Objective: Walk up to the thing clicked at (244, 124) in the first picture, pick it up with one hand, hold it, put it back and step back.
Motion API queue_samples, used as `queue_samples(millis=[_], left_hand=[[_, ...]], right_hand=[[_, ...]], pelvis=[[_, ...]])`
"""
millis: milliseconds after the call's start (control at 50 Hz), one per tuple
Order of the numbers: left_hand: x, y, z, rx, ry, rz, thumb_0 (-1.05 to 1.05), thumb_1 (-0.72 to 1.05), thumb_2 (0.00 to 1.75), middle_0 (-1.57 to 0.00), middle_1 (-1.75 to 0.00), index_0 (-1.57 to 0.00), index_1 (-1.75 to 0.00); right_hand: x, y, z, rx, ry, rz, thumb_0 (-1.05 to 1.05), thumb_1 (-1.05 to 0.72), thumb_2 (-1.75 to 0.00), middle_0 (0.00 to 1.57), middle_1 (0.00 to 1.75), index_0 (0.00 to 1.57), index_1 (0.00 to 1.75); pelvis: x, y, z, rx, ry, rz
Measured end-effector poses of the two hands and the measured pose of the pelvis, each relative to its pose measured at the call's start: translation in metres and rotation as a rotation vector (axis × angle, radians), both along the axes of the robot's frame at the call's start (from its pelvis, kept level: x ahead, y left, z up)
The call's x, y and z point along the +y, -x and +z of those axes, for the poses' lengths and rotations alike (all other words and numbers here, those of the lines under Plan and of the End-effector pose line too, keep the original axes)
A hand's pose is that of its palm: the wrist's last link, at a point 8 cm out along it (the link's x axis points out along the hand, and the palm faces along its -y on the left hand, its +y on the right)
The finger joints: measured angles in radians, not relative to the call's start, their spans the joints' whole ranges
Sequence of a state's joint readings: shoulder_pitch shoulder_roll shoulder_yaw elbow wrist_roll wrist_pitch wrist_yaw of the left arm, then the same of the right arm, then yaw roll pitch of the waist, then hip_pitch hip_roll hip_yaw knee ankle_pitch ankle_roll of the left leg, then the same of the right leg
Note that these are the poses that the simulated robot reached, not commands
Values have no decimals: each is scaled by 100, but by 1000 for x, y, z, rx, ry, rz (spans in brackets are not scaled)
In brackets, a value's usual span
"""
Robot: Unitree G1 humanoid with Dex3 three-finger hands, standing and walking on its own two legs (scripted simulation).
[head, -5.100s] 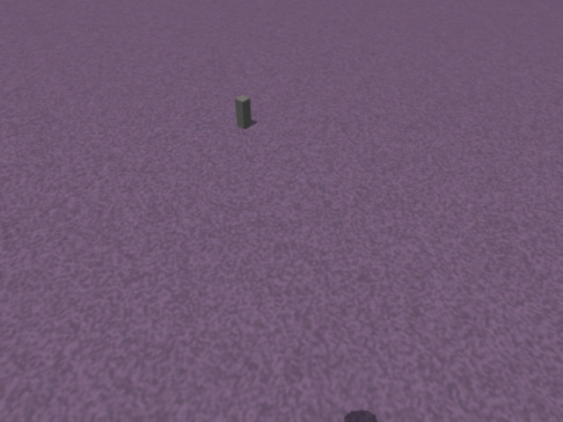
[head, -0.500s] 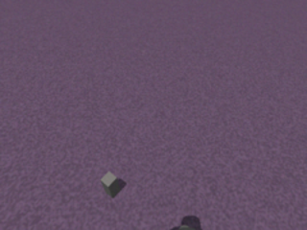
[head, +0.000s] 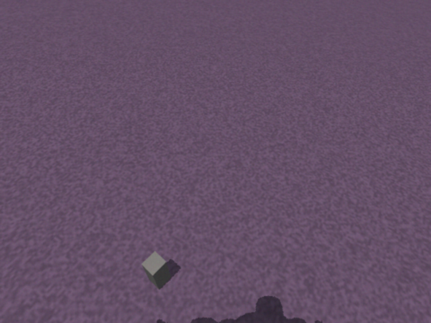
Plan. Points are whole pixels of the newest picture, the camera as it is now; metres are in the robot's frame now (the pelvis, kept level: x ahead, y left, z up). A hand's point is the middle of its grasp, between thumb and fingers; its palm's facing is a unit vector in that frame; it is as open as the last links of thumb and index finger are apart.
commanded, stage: walk up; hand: left
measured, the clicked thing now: (157, 271) +0.43 +0.23 -0.65
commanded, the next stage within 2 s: stand in 1.08 s
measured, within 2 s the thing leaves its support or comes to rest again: neither
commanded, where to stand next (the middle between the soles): +0.11 +0.01 m, yaw +1 degrees
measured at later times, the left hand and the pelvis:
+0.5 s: hand out of the picture +0.08 +0.26 -0.13, palm faces +0.02 -0.94 -0.34, open 7.4 cm; pelvis +0.01 +0.00 +0.03, yaw +1 degrees
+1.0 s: hand out of the picture +0.09 +0.25 -0.13, palm faces +0.01 -0.95 -0.32, open 7.4 cm; pelvis +0.02 +0.00 +0.03, yaw +1 degrees
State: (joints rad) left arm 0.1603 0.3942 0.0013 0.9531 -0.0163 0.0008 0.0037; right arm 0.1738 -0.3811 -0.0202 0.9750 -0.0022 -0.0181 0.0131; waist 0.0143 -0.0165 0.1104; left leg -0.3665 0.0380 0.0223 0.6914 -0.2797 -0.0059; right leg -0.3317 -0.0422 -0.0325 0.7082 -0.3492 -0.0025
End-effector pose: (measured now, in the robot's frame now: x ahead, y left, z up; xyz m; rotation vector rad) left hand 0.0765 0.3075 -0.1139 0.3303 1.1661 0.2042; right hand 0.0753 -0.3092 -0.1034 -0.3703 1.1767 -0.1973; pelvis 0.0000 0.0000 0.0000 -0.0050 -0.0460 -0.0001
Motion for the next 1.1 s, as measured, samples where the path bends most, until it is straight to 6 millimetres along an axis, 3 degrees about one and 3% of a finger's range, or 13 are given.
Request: queue_samples(millis=[220,360,480,820,1100], left_hand=[[-3,6,5,64,32,30,0,91,90,-21,-30,-21,-30],[1,4,17,66,20,51,0,91,90,-21,-30,-21,-30],[1,1,22,63,18,55,0,91,90,-21,-30,-20,-30],[-7,-1,19,86,36,46,0,91,90,-21,-30,-20,-30],[-10,-13,22,62,33,47,0,91,90,-21,-30,-20,-30]], right_hand=[[19,-46,13,-31,-36,34,1,-90,-90,20,30,20,30],[25,-61,17,-48,-58,37,1,-90,-90,20,30,20,30],[24,-56,18,-28,-63,26,1,-90,-90,20,30,20,30],[17,-13,13,76,-52,-39,1,-90,-90,20,30,20,30],[17,-24,13,51,-58,-34,1,-90,-90,20,30,20,30]], pelvis=[[3,-10,16,7,8,7],[4,-12,24,2,5,10],[5,-13,28,4,3,11],[4,-18,30,11,2,14],[2,-23,30,11,1,16]])
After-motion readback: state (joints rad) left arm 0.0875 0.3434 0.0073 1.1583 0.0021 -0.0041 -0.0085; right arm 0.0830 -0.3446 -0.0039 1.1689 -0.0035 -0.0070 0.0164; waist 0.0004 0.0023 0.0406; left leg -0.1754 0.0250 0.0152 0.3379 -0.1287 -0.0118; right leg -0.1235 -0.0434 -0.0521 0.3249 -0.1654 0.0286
